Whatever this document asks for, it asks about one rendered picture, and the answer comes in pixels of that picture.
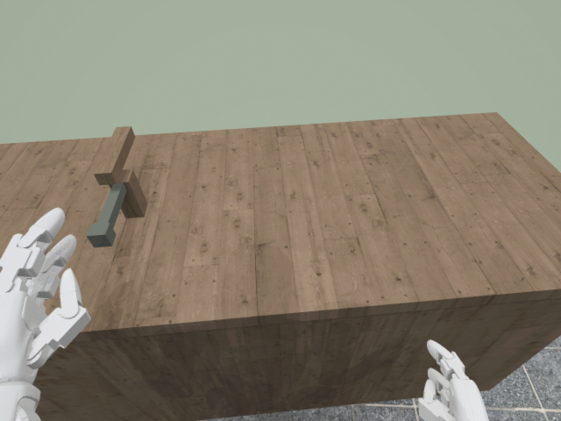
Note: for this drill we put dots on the counter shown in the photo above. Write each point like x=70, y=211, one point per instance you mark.
x=270, y=269

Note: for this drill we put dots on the tap lever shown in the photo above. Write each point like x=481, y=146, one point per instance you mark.
x=102, y=233

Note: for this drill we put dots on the robot left hand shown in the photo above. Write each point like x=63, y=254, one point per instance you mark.
x=27, y=279

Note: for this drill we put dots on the left robot forearm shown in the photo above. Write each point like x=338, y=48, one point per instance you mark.
x=18, y=401

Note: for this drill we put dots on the robot right hand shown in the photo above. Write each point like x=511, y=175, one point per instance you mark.
x=461, y=399

